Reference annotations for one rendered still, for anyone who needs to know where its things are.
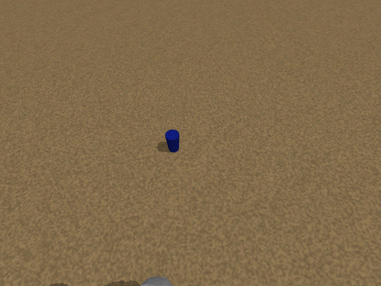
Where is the cup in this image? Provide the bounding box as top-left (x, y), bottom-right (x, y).
top-left (165, 129), bottom-right (179, 153)

